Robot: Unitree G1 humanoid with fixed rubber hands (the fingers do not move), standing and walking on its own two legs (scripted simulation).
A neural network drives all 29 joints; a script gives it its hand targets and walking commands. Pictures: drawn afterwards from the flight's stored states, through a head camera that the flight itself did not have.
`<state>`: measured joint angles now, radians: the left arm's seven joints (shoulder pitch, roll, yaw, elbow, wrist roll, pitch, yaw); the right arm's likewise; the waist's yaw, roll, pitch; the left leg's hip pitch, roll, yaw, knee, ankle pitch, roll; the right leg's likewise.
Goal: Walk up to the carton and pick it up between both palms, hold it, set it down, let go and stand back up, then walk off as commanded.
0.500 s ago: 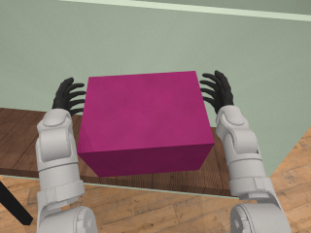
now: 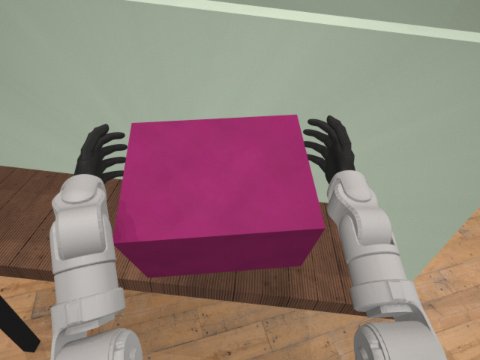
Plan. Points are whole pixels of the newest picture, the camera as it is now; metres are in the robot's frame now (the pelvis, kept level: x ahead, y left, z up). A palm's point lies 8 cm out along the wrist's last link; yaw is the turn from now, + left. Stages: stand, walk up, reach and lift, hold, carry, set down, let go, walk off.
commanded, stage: hold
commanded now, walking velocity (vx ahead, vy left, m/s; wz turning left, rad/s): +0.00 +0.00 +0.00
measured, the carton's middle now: (220, 198) +0.38 +0.02 +0.11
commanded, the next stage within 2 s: none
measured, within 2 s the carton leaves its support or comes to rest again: neither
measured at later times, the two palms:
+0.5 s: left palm (91, 179) +0.32 +0.20 +0.20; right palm (348, 173) +0.33 -0.17 +0.21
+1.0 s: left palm (96, 179) +0.34 +0.20 +0.18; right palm (343, 169) +0.35 -0.17 +0.20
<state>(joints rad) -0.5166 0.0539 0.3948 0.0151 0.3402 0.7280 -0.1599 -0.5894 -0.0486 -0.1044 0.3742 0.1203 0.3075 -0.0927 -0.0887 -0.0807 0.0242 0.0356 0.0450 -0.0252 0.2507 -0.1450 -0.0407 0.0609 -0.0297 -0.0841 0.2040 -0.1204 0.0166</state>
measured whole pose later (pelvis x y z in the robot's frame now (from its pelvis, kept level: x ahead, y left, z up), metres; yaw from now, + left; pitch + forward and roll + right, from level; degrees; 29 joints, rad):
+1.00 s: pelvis -0.01 +0.00 +0.00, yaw +0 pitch -7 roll +0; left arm -0.55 0.04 0.39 0.06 0.34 0.73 -0.14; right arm -0.63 -0.08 -0.13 0.46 0.11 0.29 -0.05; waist -0.08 -0.07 0.02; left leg 0.00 0.05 -0.01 0.25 -0.12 -0.04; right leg 0.02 -0.03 -0.07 0.21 -0.11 0.01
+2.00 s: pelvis -0.02 -0.01 +0.00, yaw +1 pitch -7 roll +0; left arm -0.62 0.05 0.43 0.14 0.35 0.71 -0.16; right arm -0.68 -0.05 -0.18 0.47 0.04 0.32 -0.06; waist -0.07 -0.06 -0.03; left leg -0.01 0.05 -0.02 0.23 -0.10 -0.04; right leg 0.00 -0.03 -0.09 0.24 -0.12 0.00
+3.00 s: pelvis -0.02 +0.00 +0.00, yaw +0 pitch -8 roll +0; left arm -0.59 0.03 0.40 0.07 0.37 0.75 -0.17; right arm -0.66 -0.07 -0.16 0.44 0.08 0.33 -0.06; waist -0.10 -0.07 -0.01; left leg 0.02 0.04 0.00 0.24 -0.11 -0.03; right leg 0.03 -0.04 -0.07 0.23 -0.11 0.02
